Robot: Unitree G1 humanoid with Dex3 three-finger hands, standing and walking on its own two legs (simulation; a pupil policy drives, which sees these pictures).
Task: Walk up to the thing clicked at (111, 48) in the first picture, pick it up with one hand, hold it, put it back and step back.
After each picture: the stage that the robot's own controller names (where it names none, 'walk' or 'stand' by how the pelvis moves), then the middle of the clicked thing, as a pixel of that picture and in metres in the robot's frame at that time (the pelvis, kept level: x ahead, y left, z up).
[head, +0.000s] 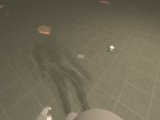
stand; (111, 49) +1.54 -0.46 -0.72
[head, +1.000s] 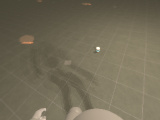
walk; (97, 50) +1.46 -0.04 -0.70
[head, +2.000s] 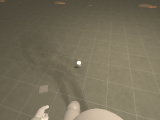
walk; (79, 64) +0.94 +0.25 -0.71
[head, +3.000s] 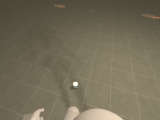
walk; (75, 85) +0.55 +0.20 -0.70
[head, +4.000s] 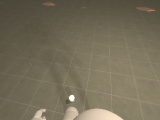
stand; (72, 98) +0.32 +0.20 -0.70
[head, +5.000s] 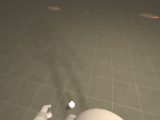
stand; (72, 105) +0.27 +0.19 -0.72
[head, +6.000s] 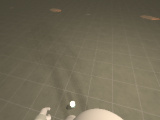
stand; (72, 104) +0.29 +0.19 -0.73
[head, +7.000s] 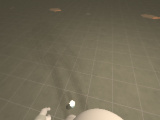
stand; (72, 104) +0.29 +0.20 -0.73
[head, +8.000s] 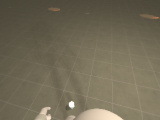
stand; (71, 105) +0.28 +0.20 -0.73
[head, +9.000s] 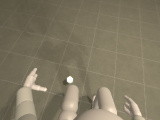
go down; (70, 80) +0.34 +0.18 -0.52
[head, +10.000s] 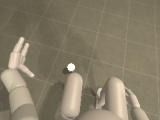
go down; (71, 68) +0.40 +0.17 -0.34
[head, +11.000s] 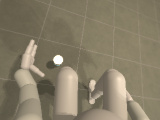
close in; (58, 61) +0.40 +0.19 -0.25
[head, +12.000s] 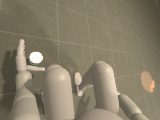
close; (35, 59) +0.40 +0.21 -0.23
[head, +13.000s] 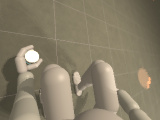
close; (31, 59) +0.39 +0.22 -0.22
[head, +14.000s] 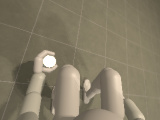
lift; (48, 62) +0.34 +0.24 -0.16
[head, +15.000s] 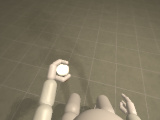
lift; (63, 73) +0.31 +0.18 +0.02
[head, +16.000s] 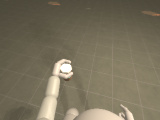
hold; (66, 72) +0.33 +0.17 +0.02
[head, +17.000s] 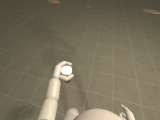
hold; (67, 74) +0.32 +0.17 +0.01
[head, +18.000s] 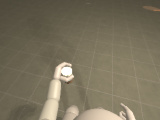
crouch; (67, 75) +0.32 +0.17 -0.01
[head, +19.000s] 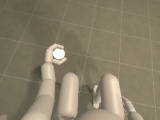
lower; (60, 57) +0.42 +0.19 -0.08
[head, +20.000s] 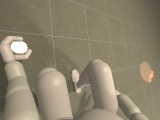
lower; (20, 50) +0.44 +0.25 -0.23
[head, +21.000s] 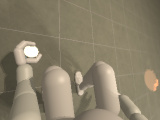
lower; (31, 54) +0.41 +0.24 -0.22
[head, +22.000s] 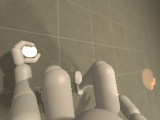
lower; (29, 54) +0.41 +0.24 -0.23
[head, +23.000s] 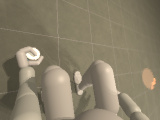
lower; (33, 57) +0.40 +0.22 -0.23
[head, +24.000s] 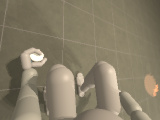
loosen; (36, 58) +0.38 +0.22 -0.23
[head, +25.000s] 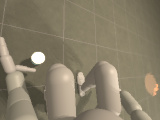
withdraw; (37, 59) +0.37 +0.22 -0.22
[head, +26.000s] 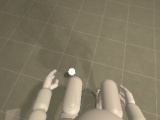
walk; (72, 72) +0.38 +0.17 -0.42
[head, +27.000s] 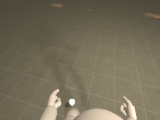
stand; (72, 102) +0.30 +0.17 -0.66
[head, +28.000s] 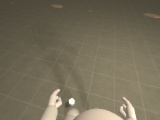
stand; (72, 102) +0.31 +0.18 -0.67
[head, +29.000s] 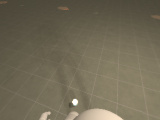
stand; (75, 102) +0.31 +0.17 -0.71
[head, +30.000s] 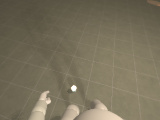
walk; (73, 89) +0.37 +0.13 -0.70
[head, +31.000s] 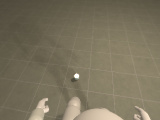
walk; (76, 77) +0.55 +0.18 -0.69
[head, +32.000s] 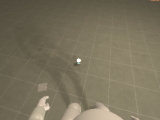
walk; (78, 62) +0.87 +0.20 -0.69
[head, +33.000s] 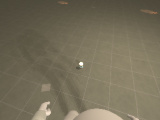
stand; (81, 65) +0.94 +0.17 -0.72
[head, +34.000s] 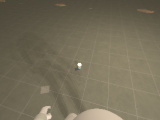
stand; (79, 66) +0.94 +0.19 -0.73
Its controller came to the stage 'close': yes
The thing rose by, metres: 0.73
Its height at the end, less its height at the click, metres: +0.00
